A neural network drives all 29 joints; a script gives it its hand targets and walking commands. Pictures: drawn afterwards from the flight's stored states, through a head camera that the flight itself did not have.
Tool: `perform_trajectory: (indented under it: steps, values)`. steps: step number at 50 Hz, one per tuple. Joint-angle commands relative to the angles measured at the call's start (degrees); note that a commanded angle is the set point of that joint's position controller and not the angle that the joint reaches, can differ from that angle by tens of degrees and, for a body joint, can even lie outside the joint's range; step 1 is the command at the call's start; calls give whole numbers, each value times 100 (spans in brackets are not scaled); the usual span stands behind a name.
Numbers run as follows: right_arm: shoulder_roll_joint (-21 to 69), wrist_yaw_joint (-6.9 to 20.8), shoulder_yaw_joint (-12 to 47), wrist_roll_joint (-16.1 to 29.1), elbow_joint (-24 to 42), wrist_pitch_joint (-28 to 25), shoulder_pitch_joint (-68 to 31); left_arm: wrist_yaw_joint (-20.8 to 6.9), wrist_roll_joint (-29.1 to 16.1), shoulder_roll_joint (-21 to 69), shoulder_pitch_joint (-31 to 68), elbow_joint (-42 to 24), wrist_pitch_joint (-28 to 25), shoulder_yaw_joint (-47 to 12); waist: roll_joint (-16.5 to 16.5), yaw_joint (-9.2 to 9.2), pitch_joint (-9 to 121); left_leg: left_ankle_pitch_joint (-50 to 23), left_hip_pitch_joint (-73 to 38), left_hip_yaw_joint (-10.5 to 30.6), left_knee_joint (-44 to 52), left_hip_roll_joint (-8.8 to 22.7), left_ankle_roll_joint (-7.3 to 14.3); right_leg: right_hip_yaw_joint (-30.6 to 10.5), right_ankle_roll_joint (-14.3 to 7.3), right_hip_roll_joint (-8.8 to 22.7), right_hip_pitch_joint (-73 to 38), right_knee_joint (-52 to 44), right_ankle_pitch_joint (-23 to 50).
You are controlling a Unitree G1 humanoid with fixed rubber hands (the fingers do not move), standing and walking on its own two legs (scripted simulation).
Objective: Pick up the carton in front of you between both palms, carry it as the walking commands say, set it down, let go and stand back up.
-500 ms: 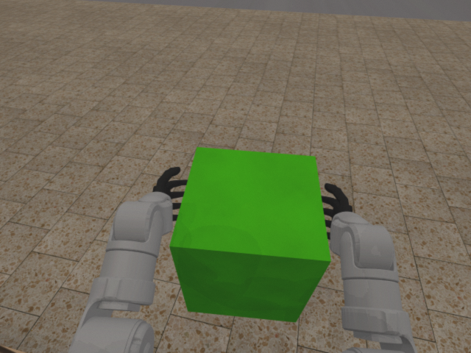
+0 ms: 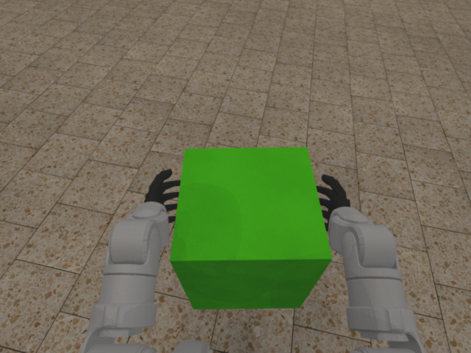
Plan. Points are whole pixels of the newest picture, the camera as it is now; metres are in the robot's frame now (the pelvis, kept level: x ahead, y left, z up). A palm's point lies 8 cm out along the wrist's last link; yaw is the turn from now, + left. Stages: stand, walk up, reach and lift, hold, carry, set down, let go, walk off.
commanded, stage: carry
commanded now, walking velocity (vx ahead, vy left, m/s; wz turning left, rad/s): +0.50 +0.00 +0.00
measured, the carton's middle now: (246, 234) +0.35 +0.01 -0.01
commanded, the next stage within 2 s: none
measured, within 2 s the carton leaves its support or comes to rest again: neither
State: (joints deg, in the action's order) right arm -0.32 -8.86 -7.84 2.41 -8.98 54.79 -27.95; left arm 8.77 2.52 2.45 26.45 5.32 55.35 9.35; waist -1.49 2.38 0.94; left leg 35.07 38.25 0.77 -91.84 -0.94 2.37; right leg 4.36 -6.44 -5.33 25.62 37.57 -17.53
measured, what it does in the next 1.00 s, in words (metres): walks ahead: left foot, then right foot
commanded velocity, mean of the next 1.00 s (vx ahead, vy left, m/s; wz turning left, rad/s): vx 0.50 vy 0.00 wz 0.00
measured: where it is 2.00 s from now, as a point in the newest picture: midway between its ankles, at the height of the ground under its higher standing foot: (248, 154)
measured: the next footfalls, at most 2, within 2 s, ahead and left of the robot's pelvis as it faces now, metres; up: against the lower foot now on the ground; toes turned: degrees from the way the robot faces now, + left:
left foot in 0.22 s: +0.38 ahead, +0.12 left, +0.00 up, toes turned +4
right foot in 0.70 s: +0.63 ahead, -0.10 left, +0.00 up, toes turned -10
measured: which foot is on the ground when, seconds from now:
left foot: up 0.00-0.20, down 0.22-0.70, up 0.72-1.00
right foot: down 0.00-0.24, up 0.26-0.68, down 0.70-1.00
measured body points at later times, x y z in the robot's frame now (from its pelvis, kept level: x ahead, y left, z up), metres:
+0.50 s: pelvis +0.34 +0.05 +0.04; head +0.38 +0.06 +0.48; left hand +0.70 +0.16 +0.10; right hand +0.67 -0.14 +0.10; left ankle +0.34 +0.12 -0.72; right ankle +0.39 -0.11 -0.65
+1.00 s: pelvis +0.63 -0.03 +0.04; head +0.61 -0.04 +0.48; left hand +0.89 +0.13 +0.12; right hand +0.90 -0.17 +0.11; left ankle +0.73 +0.13 -0.66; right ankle +0.59 -0.09 -0.72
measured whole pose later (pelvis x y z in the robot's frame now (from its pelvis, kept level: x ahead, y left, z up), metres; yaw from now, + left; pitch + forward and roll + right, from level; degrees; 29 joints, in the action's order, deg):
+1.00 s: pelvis +0.63 -0.03 +0.04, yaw +1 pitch +3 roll +2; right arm 7.3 -5.4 -4.9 -6.2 17.9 68.4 -5.9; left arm 4.9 5.0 7.4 5.9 -17.8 67.2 5.5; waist -0.3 0.9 7.9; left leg 8.6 35.6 -5.6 -45.8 6.2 -0.7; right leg 11.3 -3.9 0.7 6.8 14.1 -11.2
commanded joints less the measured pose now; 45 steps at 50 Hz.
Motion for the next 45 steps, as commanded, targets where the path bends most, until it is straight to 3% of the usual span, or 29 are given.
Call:
perform_trajectory:
  steps: [1,3,5,7,8,9,10,11,12,13,15,16,19,22,25,29,32,33,34,35,36,38,39,41,43,45]
  values:
    - [5396,1130,3258,1308,1559,-75,-3127,-1411,-3071,5934,4316,-1592,-47,-4688,288,208,2666,-1333,1540,17,2044,406,-79,-3075,-1244,2179,-3194,-574,3324]
    - [5399,1096,3373,1260,1813,-72,-3295,-1450,-3173,5928,4344,-1714,-31,-4731,-284,253,2388,-2144,793,-265,3317,310,50,-2277,-909,1725,-2439,-874,3700]
    - [5256,1065,3461,1153,1942,-27,-3417,-1489,-3131,5847,4165,-1521,37,-4680,-620,254,2201,-2978,-318,-675,4817,31,117,-1332,-498,1167,-1916,-903,4246]
    - [5045,1031,3520,1168,2135,22,-3532,-1503,-3071,5682,3940,-1336,91,-4557,-833,46,2519,-3590,-1623,-1154,5755,-403,200,-664,-171,1010,-2022,-112,5297]
    - [4946,1018,3541,1164,2138,75,-3469,-1486,-3005,5564,3811,-1230,141,-4474,-719,-228,2795,-3991,-2543,-1095,6252,-406,271,-353,99,930,-1966,640,5240]
    - [4921,1047,3516,1114,1875,163,-3072,-1470,-2772,5422,3521,-957,222,-4322,-315,-662,3144,-4648,-4033,-646,6382,245,368,-222,395,975,-1189,1425,4236]
    - [4833,1102,3538,1144,1565,238,-2885,-1456,-2598,5363,3248,-688,296,-4195,1131,-497,3523,-7045,-5684,1373,6118,1755,998,-325,705,514,378,2641,94]
    - [4849,1154,3495,1117,1210,310,-2519,-1473,-2451,5300,2858,-374,401,-4103,1743,-414,4135,-6997,-6526,3150,6296,2648,1553,-594,842,227,1201,3930,-1616]
    - [4984,1230,3512,1204,1120,357,-2504,-1488,-2328,5317,2659,-133,455,-4048,1373,-355,3994,-5781,-6297,3363,6633,2544,1498,-859,698,501,1485,4124,-1446]
    - [5348,1338,3801,1439,1295,350,-2824,-1511,-2398,5510,2953,-472,424,-4076,878,-338,3760,-5121,-6035,2887,6717,2211,1317,-798,624,562,1533,3919,-1188]
    - [5947,1504,4025,1715,1454,328,-3488,-1540,-2294,5906,3349,-493,381,-4006,560,-373,2941,-5021,-5115,2101,7214,1886,953,-588,748,788,1623,3006,-644]
    - [6097,1562,4028,1835,1489,334,-3647,-1528,-2209,5993,3408,-507,364,-3990,552,-371,2803,-5044,-4880,1786,7313,1796,819,-490,784,838,1499,2651,-457]
    - [6249,1656,4154,2105,1825,379,-4015,-1435,-2001,6148,3147,-536,333,-3928,529,-402,2808,-5403,-4891,1247,7472,1756,717,-290,809,822,1273,1737,-289]
    - [6204,1718,4087,2146,1887,535,-3683,-1339,-1803,6151,2796,-682,415,-3914,853,-385,2696,-5581,-4943,552,7570,1542,628,-39,802,755,1088,825,212]
    - [6196,1821,3945,2006,1728,725,-3007,-1318,-1644,6077,2485,-923,574,-3958,1141,-384,2344,-5388,-4774,114,7790,1385,478,208,772,720,834,-77,1024]
    - [6136,1901,3839,1630,1737,924,-2119,-1464,-1671,6048,2138,-1322,818,-4135,1236,-431,1784,-5379,-4592,-280,7707,1238,378,549,722,621,362,-1149,1663]
    - [6059,1873,3897,1428,2082,1046,-1652,-1628,-1782,5990,1642,-1561,996,-4216,948,-294,1888,-5588,-4082,-771,6607,1038,105,846,589,510,-1088,-1821,1781]
    - [5977,1855,3933,1340,2145,1093,-1430,-1686,-1760,5955,1418,-1571,1048,-4210,720,-224,2193,-5051,-3300,-914,5842,905,-105,532,441,793,-2246,-1647,1507]
    - [5930,1849,3993,1319,2355,1142,-1418,-1740,-1734,5809,1165,-1632,1081,-4158,-339,-110,2674,-3277,-2000,-965,4362,559,-300,-1207,79,1970,-3525,-1577,1502]
    - [5990,1847,4055,1330,2489,1180,-1249,-1778,-1694,5785,942,-1712,1091,-4137,-1632,-163,2776,-763,-387,-721,3307,86,-276,-2937,-505,2909,-4340,-1941,1665]
    - [5965,1844,4108,1331,2594,1187,-1240,-1801,-1708,5830,835,-1877,1109,-4144,-1452,-136,2547,-570,284,-255,2549,201,-148,-3076,-653,2922,-4286,-2125,1427]
    - [6190,1825,4220,1371,2962,1171,-1196,-1856,-1839,6037,773,-2258,1092,-4255,-599,-169,2282,-1117,334,-97,2634,618,-99,-2166,-312,2707,-3596,-2241,1347]
    - [6244,1815,4262,1400,3094,1159,-1227,-1867,-1929,6101,919,-2488,1087,-4328,-447,-182,2114,-1401,118,-111,2951,733,-138,-1822,-202,2596,-3100,-2484,1221]
    - [6105,1768,4339,1379,3183,1153,-1094,-1874,-1977,6005,947,-2618,1128,-4375,-445,-200,1955,-1811,-136,-292,3331,750,-205,-1305,-144,2407,-2634,-2824,752]
    - [6019,1732,4352,1384,3210,1175,-861,-1892,-2016,5828,753,-2649,1182,-4406,-477,-192,1794,-2142,-85,-434,3795,787,-261,-969,-222,2316,-2544,-3048,437]
    - [5893,1709,4312,1340,3158,1217,-637,-1918,-2027,5644,589,-2658,1236,-4422,-440,-189,1608,-2555,19,-535,4335,789,-316,-661,-244,2220,-2567,-3141,510]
